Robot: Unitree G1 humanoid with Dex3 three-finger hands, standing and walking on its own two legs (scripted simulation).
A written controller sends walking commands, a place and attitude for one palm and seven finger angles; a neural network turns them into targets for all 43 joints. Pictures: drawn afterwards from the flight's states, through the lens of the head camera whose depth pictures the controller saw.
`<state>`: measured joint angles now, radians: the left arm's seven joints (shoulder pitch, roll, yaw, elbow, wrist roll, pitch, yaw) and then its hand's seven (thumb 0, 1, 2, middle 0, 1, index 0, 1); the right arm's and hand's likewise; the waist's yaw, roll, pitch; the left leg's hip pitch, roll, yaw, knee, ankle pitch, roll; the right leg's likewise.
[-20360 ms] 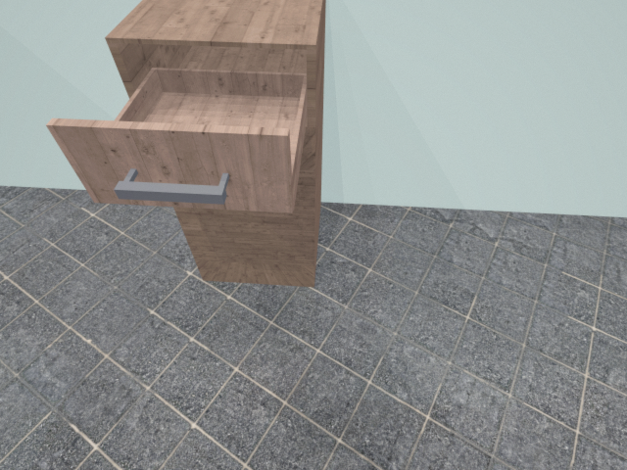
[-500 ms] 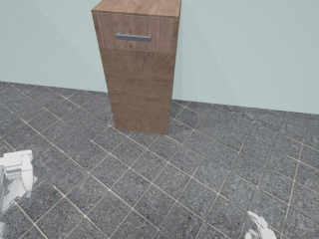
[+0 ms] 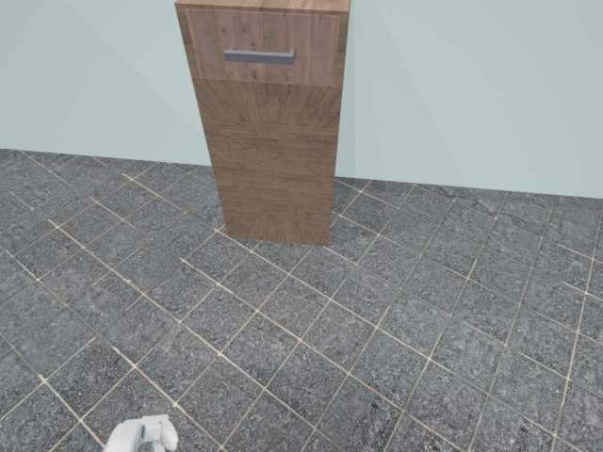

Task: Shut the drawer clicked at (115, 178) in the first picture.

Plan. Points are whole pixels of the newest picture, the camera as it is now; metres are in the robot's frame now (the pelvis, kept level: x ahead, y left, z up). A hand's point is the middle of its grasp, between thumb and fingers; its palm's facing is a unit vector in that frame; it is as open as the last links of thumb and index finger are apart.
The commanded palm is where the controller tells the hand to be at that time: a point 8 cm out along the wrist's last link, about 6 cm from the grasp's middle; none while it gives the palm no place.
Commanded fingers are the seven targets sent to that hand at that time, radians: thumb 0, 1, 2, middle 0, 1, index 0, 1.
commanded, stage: let the arm hang, fingers relaxed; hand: left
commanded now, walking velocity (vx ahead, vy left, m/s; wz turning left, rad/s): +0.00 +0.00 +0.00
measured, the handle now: (260, 53) +1.03 +0.13 +0.07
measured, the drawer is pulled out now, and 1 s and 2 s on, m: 0.00 0.00 0.00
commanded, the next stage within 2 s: look to check the result in 0.88 s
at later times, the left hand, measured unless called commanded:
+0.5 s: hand out of the picture +0.02 +0.20 -0.15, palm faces -0.01 -0.98 -0.22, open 6.6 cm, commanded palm none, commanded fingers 0.00 0.90 0.90 -0.20 -0.30 -0.20 -0.30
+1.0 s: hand out of the picture +0.02 +0.17 -0.15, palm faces -0.01 -0.98 -0.18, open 7.3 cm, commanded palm none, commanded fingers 0.00 0.90 0.90 -0.20 -0.30 -0.20 -0.30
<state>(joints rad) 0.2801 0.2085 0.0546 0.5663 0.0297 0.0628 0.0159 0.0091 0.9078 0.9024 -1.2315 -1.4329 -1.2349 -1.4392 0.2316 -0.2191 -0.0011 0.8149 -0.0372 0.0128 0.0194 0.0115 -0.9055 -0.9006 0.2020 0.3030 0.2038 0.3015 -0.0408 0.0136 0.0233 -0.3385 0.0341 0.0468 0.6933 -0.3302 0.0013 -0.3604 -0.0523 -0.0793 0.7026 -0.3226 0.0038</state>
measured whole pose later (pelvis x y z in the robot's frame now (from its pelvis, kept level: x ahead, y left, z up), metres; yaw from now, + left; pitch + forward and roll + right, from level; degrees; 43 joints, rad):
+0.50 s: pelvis +0.01 +0.02 +0.02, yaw -2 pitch -2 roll +0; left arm 0.29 0.17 0.00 1.10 0.01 0.01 0.02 0.01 0.91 0.90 -0.33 -0.45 -0.33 -0.45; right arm 0.29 -0.15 -0.01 1.08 -0.02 0.01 -0.02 0.01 -0.92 -0.90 0.20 0.30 0.20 0.30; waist 0.00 0.02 0.05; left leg -0.18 0.01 0.09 0.44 -0.24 0.02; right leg -0.21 -0.06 -0.05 0.44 -0.20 0.03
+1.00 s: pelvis +0.02 +0.01 +0.02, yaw -2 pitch -2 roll +0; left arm 0.27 0.13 0.01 1.14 0.01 -0.01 0.03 0.01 0.91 0.90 -0.20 -0.30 -0.20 -0.30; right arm 0.31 -0.11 -0.01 1.14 -0.01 0.00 -0.03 0.01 -0.91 -0.90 0.20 0.30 0.20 0.30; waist -0.02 0.01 0.06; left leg -0.15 0.03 0.09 0.42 -0.24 0.01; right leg -0.19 -0.04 -0.05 0.42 -0.21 0.02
